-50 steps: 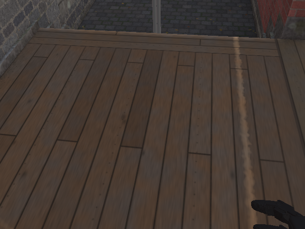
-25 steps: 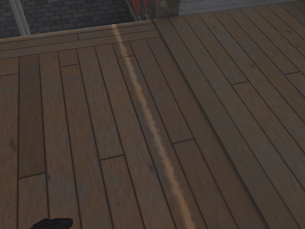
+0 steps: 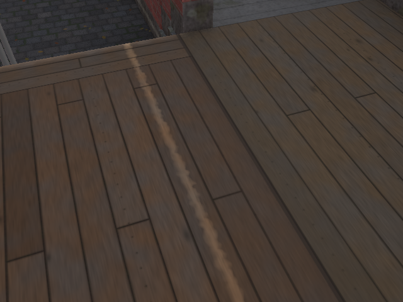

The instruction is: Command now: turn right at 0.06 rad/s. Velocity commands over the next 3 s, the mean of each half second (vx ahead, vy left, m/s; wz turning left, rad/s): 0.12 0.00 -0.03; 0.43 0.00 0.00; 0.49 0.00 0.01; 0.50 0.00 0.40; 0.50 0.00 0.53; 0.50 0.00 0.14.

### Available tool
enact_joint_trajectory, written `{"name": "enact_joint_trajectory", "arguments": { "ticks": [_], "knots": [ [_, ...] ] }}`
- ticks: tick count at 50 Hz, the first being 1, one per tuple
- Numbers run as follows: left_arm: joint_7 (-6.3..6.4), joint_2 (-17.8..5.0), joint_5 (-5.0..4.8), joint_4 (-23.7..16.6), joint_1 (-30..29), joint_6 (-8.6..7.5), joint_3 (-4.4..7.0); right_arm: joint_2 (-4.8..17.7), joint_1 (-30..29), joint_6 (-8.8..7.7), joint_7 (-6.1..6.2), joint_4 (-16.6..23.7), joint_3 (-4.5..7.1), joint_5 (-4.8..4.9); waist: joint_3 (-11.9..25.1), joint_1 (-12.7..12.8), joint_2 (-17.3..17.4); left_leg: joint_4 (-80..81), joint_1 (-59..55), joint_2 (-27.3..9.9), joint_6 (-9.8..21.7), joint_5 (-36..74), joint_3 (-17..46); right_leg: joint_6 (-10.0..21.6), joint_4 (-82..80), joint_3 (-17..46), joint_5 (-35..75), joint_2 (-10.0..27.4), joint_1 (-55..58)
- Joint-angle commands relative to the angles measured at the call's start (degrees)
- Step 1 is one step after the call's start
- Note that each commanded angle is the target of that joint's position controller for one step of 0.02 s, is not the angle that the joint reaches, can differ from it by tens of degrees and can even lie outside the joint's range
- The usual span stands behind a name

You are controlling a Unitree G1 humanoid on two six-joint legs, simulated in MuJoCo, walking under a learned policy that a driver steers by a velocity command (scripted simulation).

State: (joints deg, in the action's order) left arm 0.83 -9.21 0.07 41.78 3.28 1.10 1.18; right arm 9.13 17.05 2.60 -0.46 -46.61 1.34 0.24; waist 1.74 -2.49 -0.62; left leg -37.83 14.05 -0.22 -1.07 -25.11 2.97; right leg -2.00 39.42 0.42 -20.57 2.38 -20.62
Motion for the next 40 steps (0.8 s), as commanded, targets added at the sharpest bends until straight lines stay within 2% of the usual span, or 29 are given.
{"name": "enact_joint_trajectory", "arguments": {
  "ticks": [1,4,6,11,12,15,16,17,18,19,20,21,22,23,24,25,26,27,28,29,30,31,32,33,34,35,37,38,40],
  "knots": [
    [-0.35,-5.4,-0.04,-1.0,2.4,-0.22,1.73,7.1,-1.4,-0.54,0.64,3.4,1.99,-0.14,1.4,2.4,2.9,12.3,2.1,-4.6,3.3,24.1,6.8,4.5,-7.1,3.3,22.2,2.5,10.0],
    [-0.88,-5.8,-0.36,0.6,1.9,-0.54,1.96,6.6,-0.7,0.49,0.92,3.1,2.16,0.05,-0.6,1.3,1.7,16.2,-0.6,-4.6,3.1,20.2,6.4,3.8,-11.9,2.6,20.0,2.2,9.4],
    [-0.96,-6.1,-0.15,2.0,2.4,-0.88,2.11,6.4,-1.0,0.86,1.01,2.7,2.29,0.03,-1.1,1.0,1.7,18.2,-2.2,-4.4,2.9,19.0,5.8,3.3,-14.4,2.4,19.6,2.3,9.9],
    [-0.50,-7.2,0.08,5.4,4.5,-1.63,2.57,5.9,-1.7,1.21,1.36,1.4,2.63,-0.07,-1.4,0.9,1.7,21.2,-5.9,-3.7,2.5,18.4,4.2,2.7,-18.3,1.8,19.5,2.2,10.3],
    [-0.35,-7.5,0.07,6.2,5.4,-1.68,2.72,6.6,-1.1,1.25,1.41,0.9,2.99,0.06,-0.6,0.7,2.2,22.3,-6.4,-3.6,2.9,12.9,4.0,2.8,-18.2,0.7,14.4,1.1,10.3],
    [0.17,-9.0,-0.57,7.5,7.8,-2.00,3.81,9.7,-0.6,0.90,1.72,0.9,4.58,0.75,-2.7,0.9,5.7,24.2,-1.6,-4.2,6.5,-10.8,5.2,3.6,-11.0,-5.0,-4.6,-3.6,6.4],
    [-0.01,-8.9,-0.86,7.9,8.5,-2.49,3.99,10.6,-0.5,0.48,1.75,1.2,4.98,0.90,-4.4,0.8,7.8,25.7,0.8,-6.0,7.9,-16.1,7.1,4.2,-6.4,-6.6,-6.0,-4.6,4.6],
    [-0.55,-7.9,-1.03,8.2,9.5,-3.17,3.89,11.9,-0.5,-0.19,1.68,1.2,5.52,0.95,-5.6,1.1,11.6,27.7,3.2,-9.3,9.9,-18.4,10.1,4.7,1.1,-7.4,-3.7,-4.2,4.3],
    [-1.05,-7.3,-1.60,8.3,9.3,-3.69,3.77,11.7,-0.7,-0.91,1.56,1.3,5.51,1.31,-7.0,1.1,12.8,27.6,4.1,-12.6,11.5,-17.0,13.1,5.8,5.1,-5.3,-2.6,-1.7,2.5],
    [-1.35,-7.8,-2.40,8.3,10.3,-4.16,4.00,11.3,-2.6,-1.67,1.67,1.6,5.30,1.54,-7.9,2.7,12.6,25.2,3.9,-13.5,11.7,-13.7,13.4,7.1,3.3,-2.9,-3.2,0.8,1.3],
    [-1.60,-8.1,-2.33,9.3,13.1,-4.67,4.28,10.1,-5.0,-2.33,1.61,2.0,5.04,2.04,-7.8,4.6,11.4,20.3,4.6,-12.3,10.9,-8.7,11.6,7.9,0.0,-2.9,-3.9,1.2,3.2],
    [-1.20,-7.3,-2.25,10.5,16.6,-4.98,4.36,7.8,-4.5,-2.37,1.72,2.0,4.10,2.42,-7.9,6.1,5.9,14.5,7.3,-7.3,8.7,-8.4,7.0,9.1,-9.4,-6.2,-10.1,-2.6,8.0],
    [-1.82,-8.4,-0.78,15.1,27.8,-5.55,5.42,6.9,-7.2,-2.96,1.65,1.9,4.15,1.67,-5.4,10.4,3.4,0.0,12.7,-4.4,7.9,-3.2,3.9,9.1,-7.6,-3.8,-4.3,-0.4,16.7],
    [-2.44,-15.0,-0.13,16.5,32.8,-6.23,6.75,4.5,-9.4,-3.30,2.08,5.3,3.60,2.17,-4.4,10.0,-13.1,-19.5,23.7,3.9,4.5,-6.5,-4.8,15.5,-21.5,20.5,-17.4,11.2,17.2],
    [-2.89,-16.3,0.28,15.2,30.4,-7.60,6.47,5.6,-11.4,-4.35,2.62,7.6,3.87,3.72,-7.4,8.2,-13.3,-27.2,33.7,1.7,6.1,-7.2,4.9,21.6,-30.3,41.8,-27.5,20.0,14.7],
    [-2.67,-13.5,0.07,14.5,26.3,-8.36,5.46,8.6,-11.4,-5.38,2.97,7.2,4.36,5.18,-12.0,6.7,-7.3,-28.4,40.0,-1.5,7.4,-0.9,9.4,21.2,-28.5,40.9,-25.0,21.8,14.3],
    [-2.51,-10.7,-0.41,13.8,24.4,-8.55,4.48,9.1,-8.8,-5.73,2.91,5.8,4.56,3.82,-11.4,5.3,-5.4,-28.9,41.4,-3.5,7.9,2.9,9.0,19.1,-25.1,35.2,-20.2,19.8,14.8],
    [-2.42,-10.3,-0.50,13.0,22.2,-8.10,4.14,9.3,-6.8,-5.87,2.74,5.0,4.91,2.18,-9.4,3.6,-3.5,-28.1,40.1,-5.1,7.8,7.5,8.2,17.0,-23.5,30.4,-15.7,18.1,13.7],
    [-1.98,-10.7,-0.17,11.9,20.2,-7.75,4.03,9.5,-6.3,-6.22,2.17,4.5,5.13,0.90,-7.4,2.9,-4.1,-26.6,37.5,-6.3,7.6,11.4,6.8,15.2,-21.0,25.8,-8.8,16.1,11.3],
    [-2.13,-9.1,1.11,11.3,20.0,-7.91,3.12,10.4,-5.8,-6.13,1.03,3.9,5.90,0.67,-5.5,2.2,-1.8,-24.4,33.5,-5.4,7.1,21.5,5.8,13.6,-17.9,19.1,-3.6,11.7,8.2],
    [-1.34,-8.0,0.92,12.2,21.6,-8.55,2.49,9.3,-8.4,-6.44,-0.21,4.5,5.70,0.75,-4.0,2.6,-4.7,-21.3,34.1,-5.9,6.9,28.0,7.1,11.7,-16.6,16.5,-2.1,11.1,9.7],
    [-0.50,-8.5,0.93,11.9,22.0,-8.50,2.40,8.5,-8.8,-6.13,-0.86,5.2,5.47,0.26,-4.7,2.8,-4.7,-16.4,31.7,-4.4,6.1,35.0,4.7,11.4,-16.4,12.2,-1.1,9.2,5.5],
    [0.58,-8.2,0.30,12.3,22.7,-8.28,2.19,7.4,-11.7,-6.00,-1.17,6.3,4.98,-0.46,-5.3,3.5,-5.7,-11.9,29.3,-3.7,4.8,41.2,3.5,11.5,-15.1,10.1,-1.2,8.2,2.1],
    [1.29,-6.8,0.13,12.7,24.7,-7.73,1.50,5.9,-13.2,-5.54,-1.51,7.2,4.64,-0.72,-4.8,4.3,-4.0,-9.1,26.3,-2.4,3.8,45.8,1.8,12.0,-13.8,8.9,-1.2,7.4,0.0],
    [2.21,-7.2,-0.55,12.9,26.2,-7.37,1.44,5.3,-15.5,-5.59,-1.85,7.9,4.28,-0.53,-5.2,5.1,-3.5,-5.8,25.5,-2.0,3.3,48.4,0.7,12.2,-12.7,8.3,-1.9,7.2,-0.8],
    [2.76,-7.6,-0.13,13.4,27.7,-7.10,1.33,4.8,-16.8,-5.28,-2.50,8.6,4.00,-0.26,-5.1,5.9,-3.9,-4.9,25.0,-1.6,3.1,49.1,0.6,12.6,-12.1,8.8,-2.6,7.6,-0.8],
    [3.18,-7.9,-0.46,13.0,29.1,-6.79,1.34,4.8,-20.0,-5.40,-3.54,9.9,3.61,0.00,-6.4,7.6,-2.8,-2.2,27.0,-2.0,3.2,49.6,0.6,12.7,-8.5,9.5,-4.4,8.2,0.9],
    [3.34,-7.2,-1.15,12.8,29.4,-6.43,1.19,5.2,-21.7,-5.62,-3.97,10.7,3.39,-0.06,-7.2,8.1,-3.9,0.5,25.7,-1.7,3.5,51.6,-0.1,12.6,-6.6,8.3,-4.0,7.3,0.7],
    [3.26,-7.1,-1.16,12.5,31.2,-5.59,1.34,4.3,-26.0,-6.22,-5.29,11.9,2.52,0.38,-8.4,10.8,-2.9,4.9,25.9,-1.6,3.3,50.9,-1.4,12.4,-2.7,8.9,-5.0,7.2,3.0]
  ]
}}
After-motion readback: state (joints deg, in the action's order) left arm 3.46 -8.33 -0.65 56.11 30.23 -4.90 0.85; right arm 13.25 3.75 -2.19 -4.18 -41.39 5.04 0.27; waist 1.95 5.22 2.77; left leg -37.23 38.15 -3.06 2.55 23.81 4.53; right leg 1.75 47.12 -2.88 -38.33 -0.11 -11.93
